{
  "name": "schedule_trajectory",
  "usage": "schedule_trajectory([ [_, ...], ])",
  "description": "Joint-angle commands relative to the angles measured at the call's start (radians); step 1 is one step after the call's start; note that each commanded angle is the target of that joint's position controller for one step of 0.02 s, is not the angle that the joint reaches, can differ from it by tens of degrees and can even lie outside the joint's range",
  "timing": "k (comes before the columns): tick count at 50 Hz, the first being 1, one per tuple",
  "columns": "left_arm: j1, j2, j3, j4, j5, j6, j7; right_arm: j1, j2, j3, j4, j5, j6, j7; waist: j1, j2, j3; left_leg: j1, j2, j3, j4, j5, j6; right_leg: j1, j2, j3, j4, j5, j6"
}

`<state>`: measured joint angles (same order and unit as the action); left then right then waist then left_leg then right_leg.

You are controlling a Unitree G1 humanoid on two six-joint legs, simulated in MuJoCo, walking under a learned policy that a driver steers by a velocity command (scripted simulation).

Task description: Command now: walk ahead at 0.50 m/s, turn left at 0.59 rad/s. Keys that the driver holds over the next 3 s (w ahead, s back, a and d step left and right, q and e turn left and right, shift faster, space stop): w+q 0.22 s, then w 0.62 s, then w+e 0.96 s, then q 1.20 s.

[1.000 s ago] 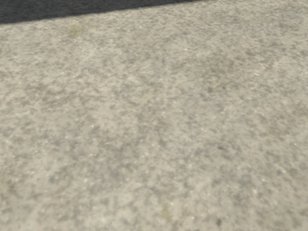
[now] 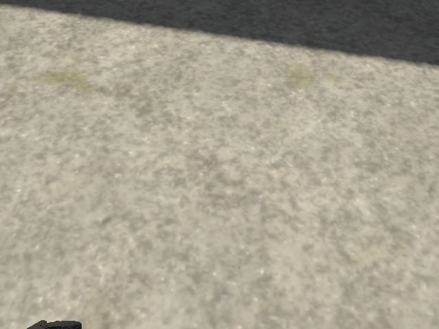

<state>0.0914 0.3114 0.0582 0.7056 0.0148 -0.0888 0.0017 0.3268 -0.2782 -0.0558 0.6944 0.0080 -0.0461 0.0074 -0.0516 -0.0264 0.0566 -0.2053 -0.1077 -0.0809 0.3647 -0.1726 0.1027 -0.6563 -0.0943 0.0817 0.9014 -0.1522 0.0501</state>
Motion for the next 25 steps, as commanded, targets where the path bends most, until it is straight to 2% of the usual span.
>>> schedule_trajectory([
  [1, -0.068, 0.047, 0.007, -0.067, -0.001, -0.009, -0.004, -0.024, -0.18, -0.052, -0.063, 0.007, -0.014, -0.021, 0.009, 0.087, -0.05, -0.031, 0.204, -0.189, -0.14, 0.129, 0.136, 0.066, 0.042, -0.017, -0.198, 0.193, 0.023],
  [4, -0.156, 0.048, 0.003, -0.09, -0.015, -0.02, -0.019, 0.025, -0.189, -0.056, -0.038, 0.014, -0.008, -0.025, -0.025, 0.1, -0.031, -0.032, 0.21, -0.22, -0.121, 0.066, 0.117, 0.128, 0.077, -0.017, -0.325, 0.261, 0.018],
  [7, -0.178, 0.077, 0.012, -0.102, -0.02, -0.032, -0.032, 0.054, -0.176, -0.055, -0.02, 0.018, 0.003, -0.028, -0.025, 0.113, -0.032, 0.055, 0.237, -0.298, -0.043, 0.052, 0.107, 0.142, 0.091, 0.008, -0.402, 0.204, -0.005],
  [9, -0.142, 0.097, 0.023, -0.095, -0.023, -0.041, -0.034, 0.046, -0.177, -0.059, -0.019, 0.017, 0.011, -0.031, -0.001, 0.146, -0.04, 0.092, 0.251, -0.347, 0.014, 0.092, 0.093, 0.197, 0.097, 0.007, -0.421, 0.111, -0.031],
  [10, -0.084, 0.107, 0.031, -0.08, -0.024, -0.046, -0.031, 0.033, -0.169, -0.057, -0.022, 0.016, 0.015, -0.031, 0.032, 0.161, -0.057, 0.089, 0.24, -0.353, 0.055, 0.13, 0.079, 0.276, 0.103, -0.011, -0.449, 0.092, -0.05],
  [11, 0.014, 0.133, 0.047, -0.056, -0.017, -0.05, -0.024, 0.021, -0.139, -0.046, -0.03, 0.013, 0.015, -0.028, 0.083, 0.153, -0.119, 0.061, 0.192, -0.323, 0.16, 0.186, 0.049, 0.437, 0.085, -0.012, -0.476, 0.101, -0.083],
  [12, 0.167, 0.181, 0.06, -0.04, 0.0, -0.053, -0.016, 0.02, -0.082, -0.023, -0.046, -0.003, 0.012, -0.025, 0.148, 0.071, -0.26, -0.044, 0.139, -0.243, 0.418, 0.096, 0.012, 0.69, -0.067, 0.123, -0.446, 0.056, -0.148],
  [13, 0.272, 0.257, 0.08, 0.001, 0.01, -0.039, -0.02, 0.163, -0.023, -0.005, -0.065, 0.024, 0.003, -0.025, 0.095, -0.257, -0.388, -0.4, -0.01, -0.11, 0.742, -0.346, -0.068, 1.022, -0.279, 0.58, -0.526, -0.173, -0.315],
  [14, 0.272, 0.172, 0.063, 0.006, -0.02, -0.035, -0.03, 0.174, -0.109, -0.015, -0.038, 0.034, -0.002, -0.029, 0.112, -0.219, -0.336, -0.539, 0.053, -0.131, 0.883, -0.401, -0.081, 1.008, -0.306, 0.724, -0.599, -0.403, -0.319],
  [15, 0.229, 0.111, 0.046, -0.001, -0.024, -0.03, -0.028, 0.069, -0.165, -0.03, -0.04, 0.03, -0.001, -0.028, 0.136, -0.121, -0.2, -0.574, 0.085, -0.124, 0.921, -0.311, -0.087, 0.891, -0.262, 0.584, -0.618, -0.392, -0.279],
  [16, 0.18, 0.092, 0.036, -0.006, -0.013, -0.022, -0.026, -0.003, -0.163, -0.03, -0.055, 0.017, 0.0, -0.03, 0.126, -0.05, -0.128, -0.553, 0.116, -0.085, 0.909, -0.245, -0.09, 0.777, -0.22, 0.458, -0.625, -0.274, -0.255],
  [17, 0.152, 0.074, 0.029, 0.001, -0.008, -0.018, -0.025, -0.057, -0.151, -0.031, -0.071, 0.004, -0.006, -0.027, 0.114, -0.03, -0.066, -0.542, 0.139, -0.077, 0.858, -0.2, -0.09, 0.68, -0.184, 0.37, -0.645, -0.149, -0.254],
  [18, 0.141, 0.061, 0.022, 0.007, 0.0, -0.019, -0.023, -0.063, -0.134, -0.03, -0.077, 0.005, -0.009, -0.021, 0.089, -0.05, -0.055, -0.498, 0.164, -0.072, 0.815, -0.169, -0.087, 0.621, -0.154, 0.304, -0.663, -0.065, -0.247],
  [20, 0.146, 0.053, 0.018, 0.023, -0.008, -0.023, -0.022, -0.049, -0.095, -0.022, -0.074, 0.011, -0.008, -0.012, 0.067, -0.077, -0.061, -0.455, 0.181, -0.042, 0.735, -0.161, -0.089, 0.58, -0.128, 0.229, -0.696, 0.029, -0.258],
  [23, 0.164, 0.104, 0.03, 0.051, -0.024, -0.025, -0.019, -0.12, -0.057, -0.002, -0.1, -0.003, -0.011, -0.005, 0.073, -0.058, -0.039, -0.467, 0.205, 0.003, 0.572, -0.093, -0.106, 0.554, -0.136, 0.155, -0.743, 0.135, -0.285],
  [25, 0.175, 0.125, 0.033, 0.063, -0.028, -0.019, -0.016, -0.179, -0.044, 0.008, -0.111, -0.003, -0.019, 0.003, 0.092, -0.047, -0.033, -0.439, 0.206, 0.026, 0.442, 0.024, -0.108, 0.545, -0.116, 0.09, -0.756, 0.172, -0.272],
])
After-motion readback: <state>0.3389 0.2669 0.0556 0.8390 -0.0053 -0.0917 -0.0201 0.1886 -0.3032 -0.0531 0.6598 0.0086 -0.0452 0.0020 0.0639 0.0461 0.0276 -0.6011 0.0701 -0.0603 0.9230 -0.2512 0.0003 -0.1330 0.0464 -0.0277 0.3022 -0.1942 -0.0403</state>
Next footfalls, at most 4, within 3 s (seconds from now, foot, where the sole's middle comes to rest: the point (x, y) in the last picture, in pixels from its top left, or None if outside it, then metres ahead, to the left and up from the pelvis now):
0.24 right None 0.33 -0.14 -0.78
0.72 left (152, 302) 0.54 0.17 -0.78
1.26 right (206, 206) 0.88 0.00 -0.78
1.74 left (158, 143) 1.17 0.18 -0.78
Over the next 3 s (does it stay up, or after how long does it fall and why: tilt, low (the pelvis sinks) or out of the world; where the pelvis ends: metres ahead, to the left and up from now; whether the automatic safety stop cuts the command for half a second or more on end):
stays up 1.19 0.08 -0.01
